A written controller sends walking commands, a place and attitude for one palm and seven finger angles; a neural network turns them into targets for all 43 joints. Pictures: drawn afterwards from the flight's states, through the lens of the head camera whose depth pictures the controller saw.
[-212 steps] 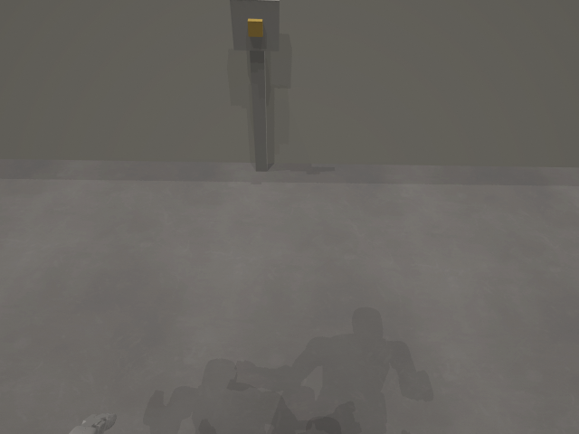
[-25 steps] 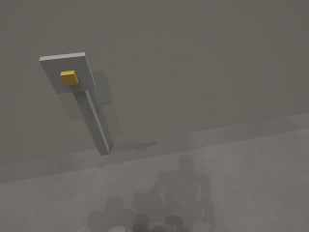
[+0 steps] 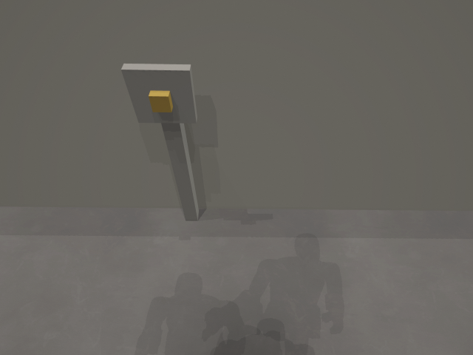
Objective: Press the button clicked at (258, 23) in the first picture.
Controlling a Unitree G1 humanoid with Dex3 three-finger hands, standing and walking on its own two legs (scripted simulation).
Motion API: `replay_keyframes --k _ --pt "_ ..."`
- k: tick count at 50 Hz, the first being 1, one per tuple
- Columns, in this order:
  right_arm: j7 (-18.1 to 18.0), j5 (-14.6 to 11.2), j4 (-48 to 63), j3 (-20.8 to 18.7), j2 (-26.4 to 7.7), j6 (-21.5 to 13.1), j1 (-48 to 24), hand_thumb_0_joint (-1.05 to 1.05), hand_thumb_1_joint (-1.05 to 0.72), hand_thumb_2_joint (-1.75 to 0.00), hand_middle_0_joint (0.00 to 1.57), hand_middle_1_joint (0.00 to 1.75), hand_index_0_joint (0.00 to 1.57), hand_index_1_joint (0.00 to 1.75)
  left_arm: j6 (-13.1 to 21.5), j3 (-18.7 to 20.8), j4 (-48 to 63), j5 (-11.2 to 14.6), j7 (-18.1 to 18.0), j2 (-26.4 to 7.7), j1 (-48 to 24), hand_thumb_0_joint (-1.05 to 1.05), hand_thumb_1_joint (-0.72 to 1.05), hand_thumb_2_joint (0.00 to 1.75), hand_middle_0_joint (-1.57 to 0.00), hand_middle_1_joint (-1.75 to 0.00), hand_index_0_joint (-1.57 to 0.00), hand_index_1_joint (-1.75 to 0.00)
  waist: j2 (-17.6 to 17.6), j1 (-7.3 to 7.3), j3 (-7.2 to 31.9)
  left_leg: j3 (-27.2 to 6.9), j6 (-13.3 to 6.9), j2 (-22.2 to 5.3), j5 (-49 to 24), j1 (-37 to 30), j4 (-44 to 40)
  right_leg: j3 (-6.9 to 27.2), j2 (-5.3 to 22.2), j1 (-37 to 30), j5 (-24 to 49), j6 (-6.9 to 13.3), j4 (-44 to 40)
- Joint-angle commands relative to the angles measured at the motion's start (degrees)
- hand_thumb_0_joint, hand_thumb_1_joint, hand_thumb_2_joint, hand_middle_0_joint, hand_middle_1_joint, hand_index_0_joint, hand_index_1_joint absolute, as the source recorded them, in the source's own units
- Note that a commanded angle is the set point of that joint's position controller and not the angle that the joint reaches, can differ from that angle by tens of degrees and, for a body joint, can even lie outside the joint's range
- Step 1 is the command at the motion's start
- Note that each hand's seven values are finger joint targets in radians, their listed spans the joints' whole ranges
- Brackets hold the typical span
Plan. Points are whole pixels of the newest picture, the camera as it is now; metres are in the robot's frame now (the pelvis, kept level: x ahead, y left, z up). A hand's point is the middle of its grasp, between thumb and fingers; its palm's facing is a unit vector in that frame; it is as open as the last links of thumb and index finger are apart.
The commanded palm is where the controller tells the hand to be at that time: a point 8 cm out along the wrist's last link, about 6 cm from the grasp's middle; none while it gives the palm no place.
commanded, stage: take the last steps up to it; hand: left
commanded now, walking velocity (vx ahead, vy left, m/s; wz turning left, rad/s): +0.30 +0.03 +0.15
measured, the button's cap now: (161, 100) +0.74 +0.27 -0.03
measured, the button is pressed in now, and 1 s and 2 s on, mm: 0 0 0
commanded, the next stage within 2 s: come to a stop and stand still in 0.82 s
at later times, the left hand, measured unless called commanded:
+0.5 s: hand out of the picture -0.04 +0.15 -0.17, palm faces +0.24 -0.96 -0.14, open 7.4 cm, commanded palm none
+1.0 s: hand (153, 253) +0.34 +0.22 -0.16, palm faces +0.03 -0.97 -0.24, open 7.4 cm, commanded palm none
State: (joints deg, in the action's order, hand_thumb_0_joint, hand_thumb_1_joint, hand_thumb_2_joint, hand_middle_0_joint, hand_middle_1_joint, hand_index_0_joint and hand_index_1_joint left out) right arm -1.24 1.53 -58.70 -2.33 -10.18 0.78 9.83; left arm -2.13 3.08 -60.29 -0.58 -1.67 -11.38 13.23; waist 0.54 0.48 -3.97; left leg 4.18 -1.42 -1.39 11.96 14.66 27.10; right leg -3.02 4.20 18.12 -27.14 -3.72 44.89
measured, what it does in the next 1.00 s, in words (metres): walks ahead: right foot, then left foot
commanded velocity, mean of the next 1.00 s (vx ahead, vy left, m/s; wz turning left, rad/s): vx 0.19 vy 0.02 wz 0.02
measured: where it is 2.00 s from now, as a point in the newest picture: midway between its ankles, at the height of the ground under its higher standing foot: outside the picture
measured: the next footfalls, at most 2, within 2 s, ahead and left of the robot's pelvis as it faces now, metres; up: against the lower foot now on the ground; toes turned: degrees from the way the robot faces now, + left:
right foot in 0.08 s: +0.03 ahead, -0.14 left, +0.00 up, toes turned -4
left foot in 0.52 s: +0.18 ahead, +0.15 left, +0.00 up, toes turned +14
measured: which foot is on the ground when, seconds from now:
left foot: down 0.00-0.08, up 0.10-0.50, down 0.52-1.00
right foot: up 0.00-0.06, down 0.08-0.52, up 0.54-0.96, down 0.98-1.00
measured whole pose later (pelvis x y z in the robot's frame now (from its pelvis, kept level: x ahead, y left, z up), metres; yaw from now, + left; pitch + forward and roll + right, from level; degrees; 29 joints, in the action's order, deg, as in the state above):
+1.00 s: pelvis +0.24 +0.04 -0.01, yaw +2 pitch -2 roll +1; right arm -1.2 1.4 -66.3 -2.0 -7.4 -1.5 22.0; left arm 2.2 2.5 -57.6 -1.4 -0.6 -9.0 7.0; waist 2.0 -2.4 -3.5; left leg 11.0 0.4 -3.3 24.9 4.0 32.8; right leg -7.2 3.3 20.3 -11.2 2.2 34.8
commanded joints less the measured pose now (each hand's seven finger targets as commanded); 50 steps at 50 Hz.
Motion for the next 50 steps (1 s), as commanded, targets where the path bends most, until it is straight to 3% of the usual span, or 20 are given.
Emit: replay_keyframes --k 1,2,3,4,5,8,10,16,21,24,25,26,27,30,34,43,47,48,49,50 --pt "0.2 -0.3 1.7 -2.3 -9.3 -0.3 1.8 0.00 -0.90 -0.90 0.20 0.30 0.20 0.30 2.1 0.0 1.3 -0.5 0.8 -1.2 6.6 0.00 0.90 0.90 -0.20 -0.30 -0.20 -0.30 7.6 0.68 6.4 -11.9 -5.2 -10.3 5.4 -0.9 -7.1 -3.5 -2.2 -8.5 8.0 0.7 -15.6" --pt "0.4 -0.6 2.0 -2.3 -8.0 -0.2 1.1 0.00 -0.90 -0.90 0.20 0.30 0.20 0.30 2.6 0.3 0.3 -0.9 0.8 -2.5 9.5 0.00 0.90 0.90 -0.20 -0.30 -0.20 -0.30 4.0 1.94 4.9 -9.7 -2.8 -7.0 13.5 5.2 -3.4 -2.4 -0.9 -14.1 9.9 1.0 -21.7" --pt "0.8 -1.1 2.9 -1.8 -4.9 -0.1 0.8 0.00 -0.90 -0.90 0.20 0.30 0.20 0.30 3.1 1.1 -0.2 -1.6 0.5 -6.7 11.9 0.00 0.90 0.90 -0.20 -0.30 -0.20 -0.30 -7.9 3.33 2.7 -4.3 0.1 -1.1 19.8 16.4 8.4 9.3 8.3 -18.9 -1.6 4.0 -29.2" --pt "1.4 -0.6 6.1 -1.4 -3.4 0.0 -3.6 0.00 -0.90 -0.90 0.20 0.30 0.20 0.30 3.0 2.0 0.4 -1.6 0.2 -11.5 14.0 0.00 0.90 0.90 -0.20 -0.30 -0.20 -0.30 -19.3 5.92 -2.4 -0.2 1.9 1.4 21.4 24.3 21.0 26.6 20.4 -14.9 -15.6 9.6 -39.5" --pt "1.9 0.1 7.2 -2.1 -6.1 0.2 -6.5 0.00 -0.90 -0.90 0.20 0.30 0.20 0.30 3.1 1.6 1.2 -1.2 -0.2 -11.3 13.4 0.00 0.90 0.90 -0.20 -0.30 -0.20 -0.30 -11.9 5.39 -6.1 -4.9 1.3 -1.2 17.9 24.7 27.8 28.2 22.7 -7.3 -20.2 11.5 -42.5" --pt "2.8 0.3 3.6 -2.7 -5.3 0.0 -0.9 0.00 -0.90 -0.90 0.20 0.30 0.20 0.30 4.9 0.6 1.3 -1.0 -0.1 -6.2 8.3 0.00 0.90 0.90 -0.20 -0.30 -0.20 -0.30 -9.7 0.61 -7.6 -4.9 1.4 -3.7 6.6 22.1 33.7 17.1 16.4 -4.9 -7.2 9.1 -39.5" --pt "3.0 0.3 2.1 -2.4 -3.7 -0.1 2.1 0.00 -0.90 -0.90 0.20 0.30 0.20 0.30 5.6 0.2 1.6 -0.9 0.2 -4.9 8.2 0.00 0.90 0.90 -0.20 -0.30 -0.20 -0.30 -8.3 -0.36 -5.7 -3.0 2.4 -3.3 1.5 20.0 32.9 8.3 12.6 -6.1 2.6 7.5 -37.7" --pt "3.2 -0.2 4.0 -1.8 -2.4 -0.9 -3.1 0.00 -0.90 -0.90 0.20 0.30 0.20 0.30 6.7 0.2 -1.9 -1.0 0.1 -4.7 15.7 0.00 0.90 0.90 -0.20 -0.30 -0.20 -0.30 -7.9 2.50 -4.6 -0.4 3.3 -4.5 0.7 21.9 22.4 5.2 14.2 -14.8 15.5 9.8 -36.1" --pt "3.4 -0.5 4.5 -0.9 -1.0 -2.2 -5.1 0.00 -0.90 -0.90 0.20 0.30 0.20 0.30 6.2 0.5 -4.0 -1.3 0.1 -5.2 17.2 0.00 0.90 0.90 -0.20 -0.30 -0.20 -0.30 -10.7 3.40 -3.0 3.2 1.8 -2.7 4.6 13.4 10.4 2.9 14.1 -15.8 25.9 10.0 -31.0" --pt "2.4 -0.2 0.6 -1.4 -3.5 -3.4 6.9 0.00 -0.90 -0.90 0.20 0.30 0.20 0.30 5.7 0.8 -4.0 -0.8 0.1 -4.9 14.5 0.00 0.90 0.90 -0.20 -0.30 -0.20 -0.30 -5.3 -2.46 2.0 5.6 0.4 -0.2 -0.3 -7.3 -0.6 -2.3 9.9 -8.7 30.6 7.5 -17.0" --pt "1.6 0.2 -1.8 -2.6 -8.6 -4.0 15.2 0.00 -0.90 -0.90 0.20 0.30 0.20 0.30 5.6 0.3 -3.5 -0.4 0.4 -2.4 15.5 0.00 0.90 0.90 -0.20 -0.30 -0.20 -0.30 5.5 -5.48 8.4 -3.9 -1.9 -8.1 -2.6 -20.7 -2.6 -5.9 5.3 -0.8 22.8 4.9 -3.0" --pt "0.8 0.1 -3.5 -4.0 -14.1 -4.0 21.5 0.00 -0.90 -0.90 0.20 0.30 0.20 0.30 5.5 -0.5 -1.8 0.0 0.8 0.6 15.0 0.00 0.90 0.90 -0.20 -0.30 -0.20 -0.30 18.1 -6.88 11.9 -22.5 -6.9 -21.8 -7.5 -28.5 -7.8 -7.7 -1.3 12.6 -5.0 2.6 12.5" --pt "0.3 -0.2 -4.0 -3.6 -14.1 -3.2 22.7 0.00 -0.90 -0.90 0.20 0.30 0.20 0.30 5.2 -0.3 -0.3 -0.4 0.4 -0.4 11.3 0.00 0.90 0.90 -0.20 -0.30 -0.20 -0.30 13.9 -7.28 10.6 -23.8 -9.4 -24.5 -7.3 -26.6 -10.7 -1.8 -0.3 16.3 -7.7 4.0 20.8" --pt "0.0 -0.3 -1.8 -1.6 -6.3 -3.9 11.4 0.00 -0.90 -0.90 0.20 0.30 0.20 0.30 4.6 0.4 -0.7 -0.8 1.3 0.2 5.8 0.00 0.90 0.90 -0.20 -0.30 -0.20 -0.30 4.9 -3.64 -1.6 -14.2 -8.0 -19.6 -3.2 -7.9 -14.6 1.6 4.5 16.1 3.9 4.4 25.0" --pt "-0.5 -0.5 -1.5 -0.7 -3.6 -5.2 9.3 0.00 -0.90 -0.90 0.20 0.30 0.20 0.30 3.3 0.3 -1.8 -0.9 1.6 2.0 10.1 0.00 0.90 0.90 -0.20 -0.30 -0.20 -0.30 5.4 0.13 0.6 -3.9 -7.3 -15.6 -15.7 -5.4 -15.2 0.4 4.0 11.0 9.8 3.0 18.1" --pt "-0.2 0.1 -3.6 -1.4 -5.2 -4.1 12.0 0.00 -0.90 -0.90 0.20 0.30 0.20 0.30 2.6 0.2 3.9 -0.8 1.7 0.2 -2.4 0.00 0.90 0.90 -0.20 -0.30 -0.20 -0.30 4.6 -1.37 -4.2 -3.1 -8.2 -16.2 -14.2 -5.9 -14.0 -2.1 2.0 7.5 11.9 3.1 -3.6" --pt "-0.3 -0.1 -4.3 -0.9 -4.6 -3.5 11.9 0.00 -0.90 -0.90 0.20 0.30 0.20 0.30 3.7 0.4 2.2 -1.1 1.5 -0.9 3.4 0.00 0.90 0.90 -0.20 -0.30 -0.20 -0.30 -0.1 1.93 -0.9 0.8 -4.0 -11.5 -15.4 -3.9 -1.1 -4.5 -1.0 -7.3 20.0 3.8 -16.6" --pt "-0.2 -0.6 -4.5 -0.6 -2.8 -3.7 12.5 0.00 -0.90 -0.90 0.20 0.30 0.20 0.30 4.5 0.9 0.7 -1.1 0.8 -4.3 7.8 0.00 0.90 0.90 -0.20 -0.30 -0.20 -0.30 -6.8 3.50 3.7 2.8 -1.1 -8.2 -11.8 1.2 7.9 2.7 4.5 -16.9 34.7 5.2 -17.9" --pt "-0.1 -1.2 -3.9 -0.1 -0.3 -3.5 14.6 0.00 -0.90 -0.90 0.20 0.30 0.20 0.30 5.2 1.3 -0.1 -0.9 0.2 -7.9 10.3 0.00 0.90 0.90 -0.20 -0.30 -0.20 -0.30 -15.1 2.63 8.1 5.3 2.1 -2.4 8.8 6.6 17.1 14.7 16.6 -22.6 56.1 10.4 -20.3" --pt "-0.7 -1.6 -3.8 0.0 -1.2 -2.6 14.4 0.00 -0.90 -0.90 0.20 0.30 0.20 0.30 5.0 0.7 0.0 -0.1 0.1 -9.0 10.4 0.00 0.90 0.90 -0.20 -0.30 -0.20 -0.30 -11.9 2.37 10.8 0.9 2.8 -1.7 23.6 3.5 23.1 15.2 20.5 -20.2 68.9 15.5 -21.8"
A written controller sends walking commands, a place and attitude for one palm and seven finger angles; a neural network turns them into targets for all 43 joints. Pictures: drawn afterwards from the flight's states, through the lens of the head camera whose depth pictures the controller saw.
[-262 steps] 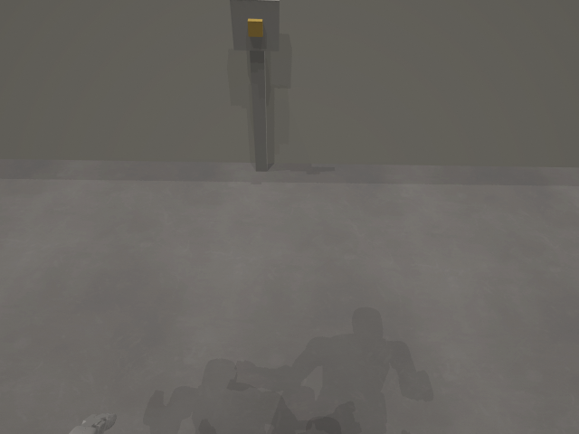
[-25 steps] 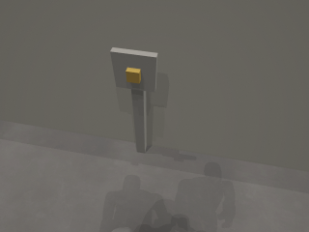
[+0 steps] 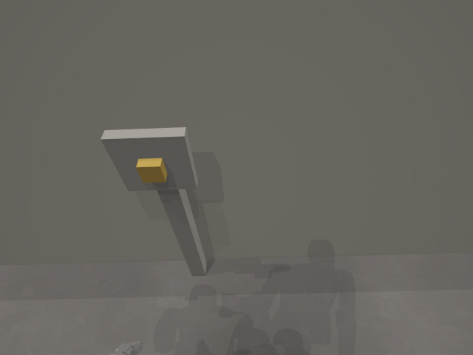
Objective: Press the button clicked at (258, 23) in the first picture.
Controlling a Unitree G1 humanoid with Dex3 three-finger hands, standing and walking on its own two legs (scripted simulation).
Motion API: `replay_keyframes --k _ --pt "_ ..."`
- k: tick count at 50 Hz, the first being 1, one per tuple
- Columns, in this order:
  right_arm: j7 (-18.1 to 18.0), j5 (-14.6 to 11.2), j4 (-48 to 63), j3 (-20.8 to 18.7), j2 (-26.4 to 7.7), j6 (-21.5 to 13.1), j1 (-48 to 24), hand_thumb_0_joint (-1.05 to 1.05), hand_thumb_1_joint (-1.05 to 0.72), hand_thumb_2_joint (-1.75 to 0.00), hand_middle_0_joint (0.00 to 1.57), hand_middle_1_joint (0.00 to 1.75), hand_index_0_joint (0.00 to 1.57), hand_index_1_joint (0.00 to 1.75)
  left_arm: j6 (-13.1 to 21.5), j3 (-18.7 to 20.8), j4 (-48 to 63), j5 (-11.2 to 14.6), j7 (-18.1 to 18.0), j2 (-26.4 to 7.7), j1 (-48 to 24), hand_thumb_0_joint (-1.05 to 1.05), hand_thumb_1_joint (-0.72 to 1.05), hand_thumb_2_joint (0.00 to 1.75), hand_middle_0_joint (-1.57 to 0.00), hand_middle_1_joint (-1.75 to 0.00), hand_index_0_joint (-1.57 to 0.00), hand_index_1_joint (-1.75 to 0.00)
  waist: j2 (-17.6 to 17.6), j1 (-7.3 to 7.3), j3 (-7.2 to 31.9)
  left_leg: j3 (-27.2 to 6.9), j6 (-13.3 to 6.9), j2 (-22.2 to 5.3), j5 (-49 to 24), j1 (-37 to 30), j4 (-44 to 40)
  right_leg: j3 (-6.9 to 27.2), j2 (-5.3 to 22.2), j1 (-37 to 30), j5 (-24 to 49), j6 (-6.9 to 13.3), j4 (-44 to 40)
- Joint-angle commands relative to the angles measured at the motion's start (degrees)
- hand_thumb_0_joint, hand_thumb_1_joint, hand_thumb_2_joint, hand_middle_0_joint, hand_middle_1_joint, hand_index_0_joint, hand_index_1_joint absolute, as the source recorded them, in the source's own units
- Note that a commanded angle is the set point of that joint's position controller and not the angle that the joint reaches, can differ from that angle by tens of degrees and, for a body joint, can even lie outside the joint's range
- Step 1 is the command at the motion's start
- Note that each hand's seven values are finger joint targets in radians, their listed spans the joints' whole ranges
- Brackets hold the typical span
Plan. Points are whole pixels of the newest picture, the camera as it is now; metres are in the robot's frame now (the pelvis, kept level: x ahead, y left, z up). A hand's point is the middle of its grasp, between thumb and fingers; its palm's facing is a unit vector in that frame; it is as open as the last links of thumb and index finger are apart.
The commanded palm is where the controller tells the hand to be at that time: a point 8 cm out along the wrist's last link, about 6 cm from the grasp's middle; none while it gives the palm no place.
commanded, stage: come to a stop and stand still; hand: left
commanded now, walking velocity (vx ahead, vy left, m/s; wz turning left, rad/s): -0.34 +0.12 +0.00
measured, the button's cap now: (152, 169) +0.51 +0.21 -0.01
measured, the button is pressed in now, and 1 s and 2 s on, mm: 0 0 0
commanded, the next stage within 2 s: look again from close up in 1.46 s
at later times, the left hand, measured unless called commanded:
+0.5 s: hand out of the picture +0.02 +0.26 -0.17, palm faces +0.10 -0.98 -0.19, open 7.3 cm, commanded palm none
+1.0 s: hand out of the picture +0.01 +0.19 -0.15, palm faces +0.00 -0.97 -0.24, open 7.3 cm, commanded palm none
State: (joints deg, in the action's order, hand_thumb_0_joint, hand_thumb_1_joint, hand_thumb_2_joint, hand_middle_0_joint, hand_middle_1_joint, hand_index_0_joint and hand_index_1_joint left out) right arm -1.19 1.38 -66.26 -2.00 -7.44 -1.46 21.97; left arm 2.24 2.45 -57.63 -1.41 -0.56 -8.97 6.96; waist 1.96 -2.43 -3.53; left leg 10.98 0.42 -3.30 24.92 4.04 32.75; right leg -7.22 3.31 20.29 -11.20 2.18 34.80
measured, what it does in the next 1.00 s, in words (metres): steps on the spot: left foot, then right foot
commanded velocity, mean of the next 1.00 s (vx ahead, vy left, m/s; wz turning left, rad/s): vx -0.02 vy -0.05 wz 0.00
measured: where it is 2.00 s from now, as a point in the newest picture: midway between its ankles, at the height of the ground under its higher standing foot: outside the picture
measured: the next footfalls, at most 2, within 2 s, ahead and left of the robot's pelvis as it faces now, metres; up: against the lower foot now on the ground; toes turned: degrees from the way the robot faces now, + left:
left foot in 0.40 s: +0.02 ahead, +0.15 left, +0.00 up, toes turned +4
right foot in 0.96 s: +0.04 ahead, -0.11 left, +0.00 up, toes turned -1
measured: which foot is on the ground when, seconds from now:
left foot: down 0.00-0.00, up 0.02-0.38, down 0.40-1.00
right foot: down 0.00-0.40, up 0.42-0.94, down 0.96-1.00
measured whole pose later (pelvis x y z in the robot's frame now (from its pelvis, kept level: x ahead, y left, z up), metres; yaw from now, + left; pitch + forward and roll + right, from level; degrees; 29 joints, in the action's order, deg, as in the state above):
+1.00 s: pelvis -0.04 +0.01 +0.01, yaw +0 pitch -1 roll +0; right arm -2.0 0.9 -66.3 -2.4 -8.8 1.3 19.3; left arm -0.6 1.6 -63.2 -0.6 -2.1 -9.0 11.0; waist 1.7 -2.6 -1.6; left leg 2.9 1.5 -3.2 13.5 13.8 27.2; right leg -2.8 0.9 9.2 -16.6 0.1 26.3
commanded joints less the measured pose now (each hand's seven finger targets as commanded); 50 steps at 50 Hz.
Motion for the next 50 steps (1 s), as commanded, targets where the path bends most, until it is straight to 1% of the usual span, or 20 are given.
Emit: replay_keyframes --k 1,4,8,13,17,18,19,20,21,23,26,28,35,41,44,46,47,48,49,50 --pt "-0.9 -1.6 3.2 -0.5 -3.9 0.4 2.3 0.00 -0.90 -0.90 0.20 0.30 0.20 0.30 0.8 1.4 -2.1 0.8 -1.5 -10.8 13.0 0.00 0.90 0.90 -0.20 -0.30 -0.20 -0.30 -13.1 4.08 10.2 -8.7 1.1 -0.7 9.8 13.3 20.3 17.9 19.8 -19.6 55.6 10.8 -11.6" --pt "-1.2 -1.7 3.0 -0.7 -2.8 2.4 -1.0 0.00 -0.90 -0.90 0.20 0.30 0.20 0.30 -0.8 1.2 -0.3 0.3 -2.7 -9.0 6.4 0.00 0.90 0.90 -0.20 -0.30 -0.20 -0.30 -7.6 3.34 5.6 -10.8 1.4 -0.9 7.8 15.5 23.2 12.9 18.3 -13.6 50.9 10.2 -11.3" --pt "-0.6 -1.2 4.2 -1.7 -3.2 4.3 -1.8 0.00 -0.90 -0.90 0.20 0.30 0.20 0.30 -2.0 2.3 1.1 -0.1 -2.7 -9.4 4.9 0.00 0.90 0.90 -0.20 -0.30 -0.20 -0.30 -6.1 2.98 5.6 -10.0 2.5 1.0 3.8 16.6 24.7 10.5 16.6 -10.4 41.9 9.1 -13.1" --pt "0.0 -0.9 7.3 -2.3 -4.1 4.5 -4.5 0.00 -0.90 -0.90 0.20 0.30 0.20 0.30 -2.9 3.0 2.8 -0.5 -2.6 -10.6 2.7 0.00 0.90 0.90 -0.20 -0.30 -0.20 -0.30 -11.7 3.01 6.8 -9.8 2.7 0.9 2.0 15.5 19.9 10.4 15.9 -8.1 28.0 8.9 -14.4" --pt "0.2 -0.9 7.7 -1.8 -4.3 3.1 -2.0 0.00 -0.90 -0.90 0.20 0.30 0.20 0.30 -3.4 2.9 3.2 -0.5 -2.1 -10.5 1.7 0.00 0.90 0.90 -0.20 -0.30 -0.20 -0.30 -13.1 1.15 7.9 -7.8 1.7 1.5 -5.9 8.1 2.8 10.3 12.0 -5.6 9.5 5.4 -12.8" --pt "0.2 -1.0 7.0 -1.6 -4.4 2.6 -0.4 0.00 -0.90 -0.90 0.20 0.30 0.20 0.30 -3.7 2.5 2.9 -0.1 -1.9 -9.8 1.6 0.00 0.90 0.90 -0.20 -0.30 -0.20 -0.30 -10.8 0.13 7.9 -7.5 1.5 1.3 -12.1 2.0 -5.0 8.8 10.1 -1.4 1.0 2.8 -10.7" --pt "0.1 -0.7 7.2 -1.9 -7.2 1.9 -0.3 0.00 -0.90 -0.90 0.20 0.30 0.20 0.30 -4.0 1.8 3.2 0.5 -1.7 -7.2 2.9 0.00 0.90 0.90 -0.20 -0.30 -0.20 -0.30 -1.0 0.17 6.6 -13.9 0.5 -3.2 -9.9 0.6 -12.1 6.7 5.8 3.5 -7.8 0.0 -5.0" --pt "0.0 0.0 8.7 -2.4 -11.4 1.3 -2.6 0.00 -0.90 -0.90 0.20 0.30 0.20 0.30 -4.4 1.1 3.7 1.0 -1.4 -3.8 4.0 0.00 0.90 0.90 -0.20 -0.30 -0.20 -0.30 14.8 0.58 2.2 -29.2 -2.7 -14.8 -3.6 9.5 -22.4 3.1 -0.3 6.3 -16.4 -3.7 3.1" --pt "-0.3 0.4 10.7 -2.1 -13.0 1.7 -7.9 0.00 -0.90 -0.90 0.20 0.30 0.20 0.30 -4.7 1.3 3.3 0.7 -1.3 -4.8 3.5 0.00 0.90 0.90 -0.20 -0.30 -0.20 -0.30 14.2 1.45 -1.6 -33.2 -6.4 -18.5 3.9 19.4 -26.9 7.2 -0.8 2.9 -17.0 -3.6 8.8" --pt "-1.0 0.7 11.2 -1.5 -11.5 1.3 -12.5 0.00 -0.90 -0.90 0.20 0.30 0.20 0.30 -5.2 1.9 1.4 -0.1 -0.7 -6.2 4.8 0.00 0.90 0.90 -0.20 -0.30 -0.20 -0.30 11.2 3.33 -3.8 -29.7 -5.3 -15.1 7.9 21.0 -28.3 10.2 -0.6 2.7 -12.4 -3.3 16.1" --pt "-1.6 0.2 10.4 -1.2 -10.4 0.9 -10.7 0.00 -0.90 -0.90 0.20 0.30 0.20 0.30 -4.9 2.2 -1.6 -0.1 0.2 -6.7 9.0 0.00 0.90 0.90 -0.20 -0.30 -0.20 -0.30 5.6 3.26 -2.3 -22.7 -3.5 -11.2 -1.0 10.9 -25.1 10.9 -1.9 7.7 -6.4 -4.5 21.5" --pt "-2.0 -0.2 9.5 -1.5 -10.2 0.5 -7.5 0.00 -0.90 -0.90 0.20 0.30 0.20 0.30 -4.6 2.2 -2.0 -0.2 0.4 -7.1 9.8 0.00 0.90 0.90 -0.20 -0.30 -0.20 -0.30 3.3 2.36 0.5 -20.7 -3.9 -11.6 -9.7 3.4 -23.2 10.8 -1.6 10.2 -5.0 -5.2 21.9" --pt "-2.8 0.0 6.0 -1.9 -10.5 0.4 0.1 0.00 -0.90 -0.90 0.20 0.30 0.20 0.30 -4.9 1.6 -1.7 0.2 0.3 -5.9 8.4 0.00 0.90 0.90 -0.20 -0.30 -0.20 -0.30 7.7 -0.31 4.3 -19.9 -6.9 -14.0 -36.5 -5.4 -17.8 9.3 -1.0 8.0 -10.9 -6.2 17.1" --pt "-1.9 0.2 4.3 -2.2 -10.8 1.1 -1.2 0.00 -0.90 -0.90 0.20 0.30 0.20 0.30 -4.6 0.4 -2.3 0.7 0.1 -3.3 6.8 0.00 0.90 0.90 -0.20 -0.30 -0.20 -0.30 9.1 -0.44 3.0 -19.9 -8.1 -12.7 -25.6 1.8 -18.4 5.8 -1.0 -0.9 -14.4 -4.9 4.5" --pt "-1.5 -0.1 3.5 -2.1 -10.4 1.1 -2.4 0.00 -0.90 -0.90 0.20 0.30 0.20 0.30 -3.8 0.1 -4.0 0.9 -0.3 -2.7 9.8 0.00 0.90 0.90 -0.20 -0.30 -0.20 -0.30 8.6 1.55 3.7 -19.0 -6.6 -10.5 -22.6 5.1 -16.6 3.9 -1.8 -7.5 -7.3 -4.2 -5.7" --pt "-1.1 -0.8 3.0 -1.9 -8.0 1.2 -2.2 0.00 -0.90 -0.90 0.20 0.30 0.20 0.30 -3.0 0.1 -5.4 0.7 -0.9 -4.0 12.7 0.00 0.90 0.90 -0.20 -0.30 -0.20 -0.30 3.6 2.90 3.9 -15.5 -3.0 -6.8 -16.4 11.1 -12.6 5.2 -0.2 -16.0 1.8 -3.9 -16.0" --pt "-0.9 -1.2 3.1 -1.2 -5.3 1.3 -1.7 0.00 -0.90 -0.90 0.20 0.30 0.20 0.30 -2.4 0.1 -5.5 0.6 -1.4 -6.4 12.3 0.00 0.90 0.90 -0.20 -0.30 -0.20 -0.30 -3.0 2.50 3.7 -12.4 -0.7 -3.9 -10.9 15.3 -8.8 12.0 5.9 -18.1 -1.1 -2.0 -18.8" --pt "-0.5 -1.1 3.5 -0.2 -2.9 1.5 -2.5 0.00 -0.90 -0.90 0.20 0.30 0.20 0.30 -2.0 0.1 -5.3 0.7 -1.6 -8.4 10.9 0.00 0.90 0.90 -0.20 -0.30 -0.20 -0.30 -10.2 1.98 1.6 -9.6 0.9 -0.9 -6.0 15.6 -7.3 15.7 10.9 -13.9 -2.6 0.5 -22.0" --pt "-0.2 -0.7 3.5 0.0 -2.4 1.7 -2.5 0.00 -0.90 -0.90 0.20 0.30 0.20 0.30 -2.0 -0.1 -4.6 0.8 -1.6 -9.0 9.1 0.00 0.90 0.90 -0.20 -0.30 -0.20 -0.30 -9.9 1.68 0.1 -9.0 0.9 -0.7 -5.2 12.8 -6.5 16.5 12.6 -8.1 -7.9 2.1 -23.6" --pt "-0.2 -0.1 3.0 0.0 -2.4 2.0 -2.7 0.00 -0.90 -0.90 0.20 0.30 0.20 0.30 -1.7 -0.1 -4.7 0.8 -1.6 -8.2 8.4 0.00 0.90 0.90 -0.20 -0.30 -0.20 -0.30 -12.8 1.89 -1.5 -8.8 0.9 -0.8 -7.7 11.9 -5.5 15.9 10.5 -5.7 -6.7 2.7 -23.7"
